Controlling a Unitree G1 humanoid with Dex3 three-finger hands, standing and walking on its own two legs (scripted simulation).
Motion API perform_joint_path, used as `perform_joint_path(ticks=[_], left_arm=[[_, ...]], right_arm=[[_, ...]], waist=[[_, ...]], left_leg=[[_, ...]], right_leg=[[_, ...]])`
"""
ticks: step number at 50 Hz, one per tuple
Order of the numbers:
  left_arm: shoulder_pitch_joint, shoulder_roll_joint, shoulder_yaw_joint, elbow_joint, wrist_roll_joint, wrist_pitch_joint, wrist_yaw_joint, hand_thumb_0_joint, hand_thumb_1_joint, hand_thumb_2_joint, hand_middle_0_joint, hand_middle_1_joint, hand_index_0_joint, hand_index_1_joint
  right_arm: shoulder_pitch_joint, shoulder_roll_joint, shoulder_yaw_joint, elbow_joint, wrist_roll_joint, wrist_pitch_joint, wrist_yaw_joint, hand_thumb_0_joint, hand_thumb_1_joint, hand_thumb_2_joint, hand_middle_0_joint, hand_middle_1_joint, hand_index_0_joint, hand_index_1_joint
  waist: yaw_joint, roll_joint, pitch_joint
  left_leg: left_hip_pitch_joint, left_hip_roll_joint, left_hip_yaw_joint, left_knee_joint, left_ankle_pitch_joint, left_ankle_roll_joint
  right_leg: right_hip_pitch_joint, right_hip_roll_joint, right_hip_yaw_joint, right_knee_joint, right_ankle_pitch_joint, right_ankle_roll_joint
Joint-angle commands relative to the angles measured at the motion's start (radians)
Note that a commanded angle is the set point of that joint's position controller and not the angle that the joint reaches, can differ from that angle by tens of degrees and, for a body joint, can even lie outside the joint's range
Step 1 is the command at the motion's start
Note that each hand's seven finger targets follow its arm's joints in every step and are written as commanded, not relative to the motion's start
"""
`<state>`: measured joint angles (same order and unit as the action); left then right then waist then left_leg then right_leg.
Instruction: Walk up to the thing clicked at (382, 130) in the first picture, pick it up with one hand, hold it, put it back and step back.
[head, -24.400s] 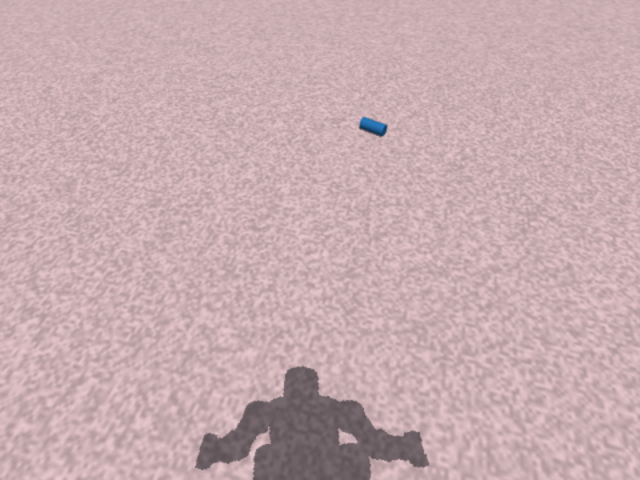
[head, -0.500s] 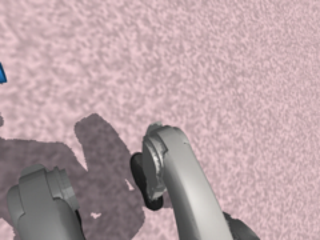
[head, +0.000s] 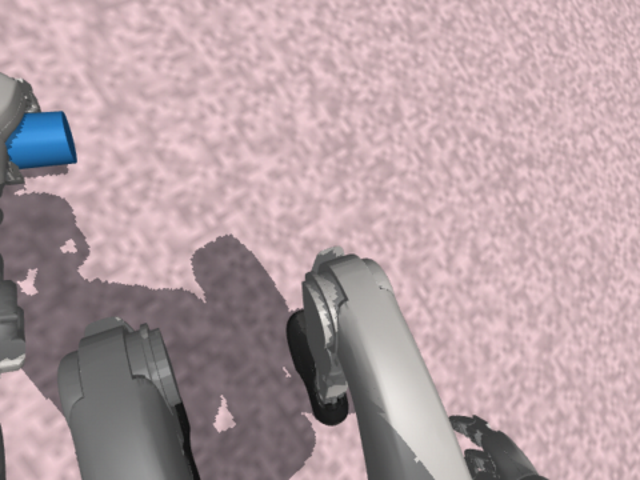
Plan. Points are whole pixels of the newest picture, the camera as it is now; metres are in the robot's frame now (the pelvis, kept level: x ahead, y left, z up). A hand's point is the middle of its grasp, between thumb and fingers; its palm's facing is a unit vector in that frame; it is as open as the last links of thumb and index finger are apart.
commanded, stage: lift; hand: left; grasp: from above
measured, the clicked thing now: (2, 143) +0.55 +0.24 -0.18
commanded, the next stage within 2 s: hold in 1.62 s
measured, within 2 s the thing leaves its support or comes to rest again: neither
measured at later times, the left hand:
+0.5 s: hand out of the picture +0.47 +0.27 -0.03, palm faces -0.47 -0.06 -0.88, open 9.1 cm
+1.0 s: hand out of the picture +0.38 +0.26 +0.18, palm faces -0.47 -0.09 -0.88, open 9.0 cm
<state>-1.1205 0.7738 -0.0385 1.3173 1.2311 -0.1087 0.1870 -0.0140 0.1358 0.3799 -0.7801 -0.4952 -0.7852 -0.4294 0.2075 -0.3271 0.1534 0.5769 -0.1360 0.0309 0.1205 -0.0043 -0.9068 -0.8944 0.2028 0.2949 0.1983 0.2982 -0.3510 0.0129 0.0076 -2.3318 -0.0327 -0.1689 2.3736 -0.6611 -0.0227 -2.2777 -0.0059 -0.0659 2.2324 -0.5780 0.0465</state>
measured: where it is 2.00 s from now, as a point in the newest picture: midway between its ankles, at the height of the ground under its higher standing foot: (253, 424)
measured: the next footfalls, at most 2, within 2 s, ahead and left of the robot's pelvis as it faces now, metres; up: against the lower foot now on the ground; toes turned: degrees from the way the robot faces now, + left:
none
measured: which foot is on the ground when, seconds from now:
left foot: down 0.00-1.00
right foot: down 0.00-1.00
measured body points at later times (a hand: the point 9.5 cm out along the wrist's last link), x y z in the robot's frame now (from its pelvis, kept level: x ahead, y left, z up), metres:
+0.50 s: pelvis +0.00 +0.01 +0.07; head +0.21 +0.06 +0.47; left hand +0.49 +0.27 +0.02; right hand +0.09 -0.27 -0.04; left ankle +0.08 +0.13 -0.31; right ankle +0.13 -0.13 -0.31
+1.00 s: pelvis +0.02 +0.00 +0.25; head +0.13 +0.01 +0.69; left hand +0.40 +0.26 +0.23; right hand +0.15 -0.25 +0.13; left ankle +0.07 +0.13 -0.31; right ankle +0.13 -0.13 -0.31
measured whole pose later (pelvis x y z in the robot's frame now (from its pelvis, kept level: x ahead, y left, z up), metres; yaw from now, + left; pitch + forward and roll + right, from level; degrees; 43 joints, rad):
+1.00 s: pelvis +0.02 +0.00 +0.25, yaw +7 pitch +24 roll -2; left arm -0.47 0.49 -0.16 0.76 0.98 -0.04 0.01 -0.03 0.17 0.27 -0.85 -0.36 -0.85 -0.30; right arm 0.19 -0.23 0.00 0.66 0.03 0.08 -0.05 0.00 -0.91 -0.90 0.20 0.30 0.20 0.30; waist -0.10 0.05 -0.18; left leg -1.38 0.01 -0.05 1.53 -0.57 -0.01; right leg -1.38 -0.02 0.00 1.48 -0.51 0.04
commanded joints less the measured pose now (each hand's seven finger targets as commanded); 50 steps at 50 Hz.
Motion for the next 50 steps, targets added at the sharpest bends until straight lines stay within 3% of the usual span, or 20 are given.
perform_joint_path(ticks=[1, 2, 4, 5, 12, 16, 18, 20, 21, 24, 27, 28, 33, 37, 38, 43, 45, 46, 49, 50], left_arm=[[-0.411, 0.213, 0.038, -0.242, -0.050, 0.010, 0.017, 0.000, 0.751, 0.629, -1.064, -0.576, -1.086, -0.554], [-0.377, 0.182, 0.027, -0.217, -0.063, 0.021, 0.002, 0.000, 0.760, 0.636, -1.069, -0.575, -1.090, -0.555], [-0.370, 0.192, 0.034, -0.261, -0.077, 0.029, -0.015, 0.000, 0.765, 0.632, -1.080, -0.552, -1.098, -0.535], [-0.353, 0.169, 0.026, -0.265, -0.080, 0.034, -0.027, 0.000, 0.769, 0.623, -1.078, -0.557, -1.099, -0.536], [-0.273, 0.162, 0.038, -0.424, -0.124, 0.038, -0.094, 0.000, 0.789, 0.610, -1.065, -0.594, -1.106, -0.553], [-0.198, 0.128, 0.035, -0.460, -0.145, 0.030, -0.122, 0.000, 0.804, 0.596, -1.070, -0.597, -1.117, -0.550], [-0.201, 0.149, 0.055, -0.521, -0.147, 0.021, -0.131, 0.000, 0.812, 0.590, -1.080, -0.574, -1.124, -0.530], [-0.193, 0.100, 0.032, -0.563, -0.166, 0.016, -0.143, 0.000, 0.820, 0.597, -1.084, -0.585, -1.130, -0.539], [-0.187, 0.094, 0.031, -0.606, -0.173, 0.013, -0.144, 0.000, 0.829, 0.590, -1.089, -0.585, -1.137, -0.537], [-0.103, 0.061, 0.018, -0.598, -0.197, 0.014, -0.154, 0.000, 0.839, 0.581, -1.092, -0.577, -1.142, -0.528], [-0.094, 0.053, 0.013, -0.675, -0.206, 0.019, -0.156, 0.000, 0.837, 0.588, -1.102, -0.541, -1.141, -0.502], [-0.033, 0.031, 0.003, -0.633, -0.205, 0.027, -0.160, 0.000, 0.832, 0.599, -1.105, -0.538, -1.140, -0.504], [0.036, -0.009, -0.009, -0.696, -0.234, 0.042, -0.164, 0.000, 0.876, 0.569, -1.145, -0.485, -1.177, -0.454], [0.127, 0.015, 0.009, -0.727, -0.243, 0.057, -0.163, 0.000, 0.879, 0.570, -1.165, -0.480, -1.193, -0.454], [0.146, -0.006, 0.001, -0.755, -0.252, 0.057, -0.163, 0.000, 0.881, 0.576, -1.182, -0.461, -1.202, -0.442], [0.256, -0.031, -0.009, -0.742, -0.240, 0.062, -0.153, 0.000, 0.893, 0.573, -1.182, -0.484, -1.208, -0.461], [0.288, -0.070, -0.027, -0.762, -0.259, 0.057, -0.147, 0.000, 0.888, 0.551, -1.184, -0.468, -1.208, -0.446], [0.287, -0.045, -0.010, -0.762, -0.262, 0.056, -0.143, 0.000, 0.886, 0.551, -1.174, -0.481, -1.204, -0.454], [0.329, -0.102, -0.046, -0.731, -0.251, 0.054, -0.129, 0.000, 0.875, 0.556, -1.163, -0.509, -1.195, -0.479], [0.339, -0.083, -0.029, -0.744, -0.247, 0.051, -0.118, 0.000, 0.866, 0.550, -1.153, -0.517, -1.187, -0.485]], right_arm=[[0.229, -0.263, -0.106, 0.000, 0.017, 0.017, -0.035, 0.000, -0.903, -0.909, 0.200, 0.300, 0.199, 0.300], [0.235, -0.255, -0.111, 0.000, 0.017, 0.020, -0.034, 0.000, -0.903, -0.909, 0.200, 0.300, 0.199, 0.300], [0.240, -0.265, -0.124, 0.001, 0.027, 0.030, -0.043, 0.000, -0.902, -0.908, 0.200, 0.300, 0.199, 0.300], [0.245, -0.258, -0.126, 0.002, 0.030, 0.035, -0.044, 0.000, -0.902, -0.908, 0.200, 0.300, 0.200, 0.300], [0.229, -0.228, -0.159, -0.013, 0.062, 0.078, -0.060, 0.000, -0.901, -0.907, 0.200, 0.300, 0.200, 0.300], [0.220, -0.217, -0.180, -0.016, 0.078, 0.088, -0.074, 0.000, -0.903, -0.906, 0.200, 0.300, 0.200, 0.300], [0.210, -0.223, -0.200, -0.021, 0.087, 0.095, -0.083, 0.000, -0.902, -0.905, 0.200, 0.300, 0.200, 0.300], [0.195, -0.209, -0.203, -0.031, 0.093, 0.097, -0.089, 0.000, -0.900, -0.904, 0.200, 0.300, 0.200, 0.300], [0.191, -0.198, -0.208, -0.035, 0.099, 0.099, -0.092, 0.000, -0.900, -0.904, 0.200, 0.300, 0.200, 0.300], [0.176, -0.189, -0.214, -0.031, 0.108, 0.098, -0.105, 0.000, -0.899, -0.903, 0.200, 0.300, 0.200, 0.300], [0.165, -0.178, -0.223, -0.022, 0.119, 0.097, -0.118, 0.000, -0.896, -0.901, 0.200, 0.300, 0.200, 0.300], [0.161, -0.174, -0.223, -0.022, 0.120, 0.096, -0.121, 0.000, -0.896, -0.902, 0.200, 0.300, 0.200, 0.300], [0.113, -0.150, -0.232, -0.016, 0.135, 0.086, -0.140, 0.000, -0.892, -0.899, 0.200, 0.300, 0.200, 0.300], [0.082, -0.116, -0.228, -0.015, 0.147, 0.074, -0.155, 0.000, -0.894, -0.900, 0.200, 0.300, 0.200, 0.300], [0.077, -0.110, -0.228, -0.015, 0.150, 0.070, -0.157, 0.000, -0.895, -0.900, 0.200, 0.300, 0.200, 0.300], [0.061, -0.081, -0.218, -0.002, 0.163, 0.046, -0.175, 0.000, -0.898, -0.901, 0.200, 0.300, 0.200, 0.300], [0.055, -0.067, -0.214, 0.001, 0.167, 0.033, -0.183, 0.000, -0.898, -0.902, 0.200, 0.300, 0.200, 0.300], [0.050, -0.072, -0.218, 0.003, 0.170, 0.024, -0.187, 0.000, -0.898, -0.901, 0.200, 0.300, 0.200, 0.300], [0.046, -0.058, -0.215, 0.015, 0.173, 0.002, -0.197, 0.000, -0.901, -0.903, 0.200, 0.300, 0.200, 0.300], [0.049, -0.057, -0.220, 0.020, 0.173, -0.006, -0.199, 0.000, -0.902, -0.903, 0.200, 0.300, 0.200, 0.300]], waist=[[-0.002, 0.383, -0.837], [-0.008, 0.368, -0.836], [0.012, 0.377, -0.831], [0.006, 0.368, -0.828], [0.079, 0.336, -0.898], [0.096, 0.283, -0.879], [0.113, 0.302, -0.888], [0.119, 0.301, -0.883], [0.131, 0.314, -0.923], [0.139, 0.267, -0.899], [0.150, 0.275, -0.909], [0.153, 0.242, -0.880], [0.177, 0.223, -0.831], [0.207, 0.176, -0.802], [0.205, 0.178, -0.787], [0.221, 0.111, -0.715], [0.219, 0.093, -0.651], [0.228, 0.074, -0.655], [0.224, 0.074, -0.563], [0.237, 0.062, -0.579]], left_leg=[[0.504, -0.005, 0.138, -0.272, 0.168, 0.037], [0.517, -0.002, 0.138, -0.279, 0.177, 0.038], [0.531, -0.005, 0.137, -0.296, 0.191, 0.034], [0.543, -0.005, 0.138, -0.301, 0.204, 0.034], [0.599, -0.007, 0.157, -0.369, 0.195, 0.045], [0.629, -0.009, 0.157, -0.414, 0.189, 0.048], [0.694, -0.011, 0.143, -0.451, 0.188, 0.042], [0.734, -0.006, 0.127, -0.500, 0.146, 0.042], [0.776, -0.003, 0.126, -0.528, 0.143, 0.043], [0.808, -0.001, 0.122, -0.578, 0.123, 0.048], [0.890, 0.006, 0.110, -0.639, 0.155, 0.046], [0.911, 0.007, 0.101, -0.657, 0.159, 0.044], [1.028, 0.017, 0.069, -0.798, 0.126, 0.037], [1.084, 0.023, 0.103, -0.893, 0.112, 0.046], [1.098, 0.023, 0.107, -0.918, 0.109, 0.047], [1.184, 0.021, 0.125, -1.009, 0.131, 0.049], [1.206, 0.021, 0.133, -1.059, 0.111, 0.052], [1.236, 0.022, 0.127, -1.089, 0.092, 0.054], [1.285, 0.022, 0.130, -1.157, 0.092, 0.050], [1.309, 0.021, 0.136, -1.167, 0.112, 0.051]], right_leg=[[0.499, 0.037, -0.085, -0.236, 0.132, -0.101], [0.515, 0.037, -0.084, -0.241, 0.142, -0.098], [0.488, 0.035, -0.087, -0.249, 0.146, -0.107], [0.499, 0.033, -0.086, -0.253, 0.160, -0.105], [0.561, 0.024, -0.050, -0.311, 0.147, -0.103], [0.565, 0.020, -0.040, -0.354, 0.134, -0.106], [0.539, 0.012, -0.035, -0.372, 0.124, -0.112], [0.538, 0.012, -0.037, -0.392, 0.094, -0.110], [0.566, 0.013, -0.033, -0.406, 0.102, -0.105], [0.617, 0.012, -0.028, -0.452, 0.102, -0.095], [0.661, 0.009, -0.024, -0.489, 0.136, -0.090], [0.666, 0.011, -0.028, -0.505, 0.135, -0.090], [0.759, 0.011, -0.025, -0.595, 0.128, -0.081], [0.912, 0.018, -0.009, -0.708, 0.125, -0.069], [0.938, 0.016, -0.003, -0.736, 0.121, -0.068], [1.081, 0.025, 0.016, -0.862, 0.123, -0.067], [1.135, 0.025, 0.027, -0.930, 0.105, -0.063], [1.175, 0.027, 0.033, -0.963, 0.090, -0.062], [1.221, 0.028, 0.046, -1.035, 0.086, -0.061], [1.261, 0.028, 0.053, -1.063, 0.094, -0.062]])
